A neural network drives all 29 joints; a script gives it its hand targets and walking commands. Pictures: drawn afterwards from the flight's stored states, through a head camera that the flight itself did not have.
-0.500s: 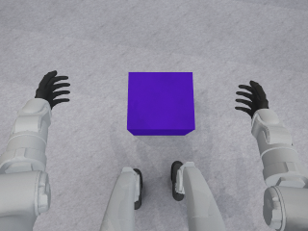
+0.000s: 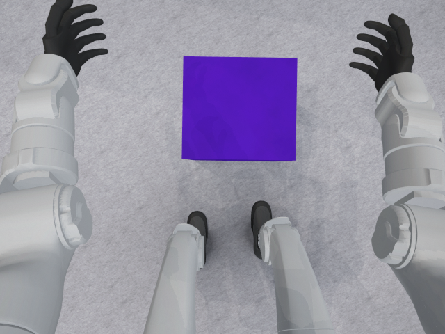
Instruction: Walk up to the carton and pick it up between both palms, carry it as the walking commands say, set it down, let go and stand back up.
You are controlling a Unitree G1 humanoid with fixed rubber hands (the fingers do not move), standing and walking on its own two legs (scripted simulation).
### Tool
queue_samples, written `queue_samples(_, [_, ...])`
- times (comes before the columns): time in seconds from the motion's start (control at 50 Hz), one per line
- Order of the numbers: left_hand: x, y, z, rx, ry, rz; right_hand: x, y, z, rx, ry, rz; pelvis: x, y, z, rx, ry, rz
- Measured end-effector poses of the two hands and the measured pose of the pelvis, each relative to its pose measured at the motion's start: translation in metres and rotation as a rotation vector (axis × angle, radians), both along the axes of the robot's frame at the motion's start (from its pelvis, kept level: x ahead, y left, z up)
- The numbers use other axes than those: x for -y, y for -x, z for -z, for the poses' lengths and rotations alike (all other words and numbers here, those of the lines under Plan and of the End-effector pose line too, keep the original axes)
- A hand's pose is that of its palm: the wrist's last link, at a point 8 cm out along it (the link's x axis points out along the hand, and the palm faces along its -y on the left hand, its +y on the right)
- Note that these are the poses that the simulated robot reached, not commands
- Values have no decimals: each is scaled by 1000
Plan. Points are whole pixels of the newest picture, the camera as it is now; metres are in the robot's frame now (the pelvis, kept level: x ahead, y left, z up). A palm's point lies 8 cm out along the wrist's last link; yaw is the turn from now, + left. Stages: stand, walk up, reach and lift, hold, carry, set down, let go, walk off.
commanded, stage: reach and lift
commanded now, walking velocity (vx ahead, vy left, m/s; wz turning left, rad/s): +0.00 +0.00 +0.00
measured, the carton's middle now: (236, 117) +0.50 -0.04 -0.52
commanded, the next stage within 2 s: none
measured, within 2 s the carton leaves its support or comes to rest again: neither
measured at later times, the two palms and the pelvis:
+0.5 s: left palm (108, 86) +0.53 +0.23 -0.23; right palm (350, 99) +0.48 -0.26 -0.24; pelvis -0.02 +0.00 -0.12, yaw -1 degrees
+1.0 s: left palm (136, 103) +0.53 +0.22 -0.37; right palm (321, 112) +0.48 -0.25 -0.38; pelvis -0.03 +0.00 -0.23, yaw -1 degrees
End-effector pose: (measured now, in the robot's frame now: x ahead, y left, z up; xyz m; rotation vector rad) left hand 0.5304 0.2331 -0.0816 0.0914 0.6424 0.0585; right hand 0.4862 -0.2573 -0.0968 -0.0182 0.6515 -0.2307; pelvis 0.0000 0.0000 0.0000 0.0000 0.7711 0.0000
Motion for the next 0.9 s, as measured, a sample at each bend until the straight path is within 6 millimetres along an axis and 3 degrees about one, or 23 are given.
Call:
queue_samples(0.1, [0,-1,9,-15,9,-7,0,-2,11,-11,-10,10,1,-1,6,-26,3,-6])
queue_samples(0.22, [0,5,40,-45,21,-10,2,4,36,-30,-11,22,0,1,28,-61,6,-6])
queue_samples(0.46, [3,4,133,-30,10,-13,4,7,128,-52,3,28,-2,17,106,-84,14,-4])
queue_samples(0.64, [1,2,177,-36,-3,-27,5,0,170,-40,2,28,-1,26,154,-60,13,1])
queue_samples(0.9, [6,2,255,-44,-3,-19,-8,0,252,-54,0,28,-2,32,214,-18,12,1])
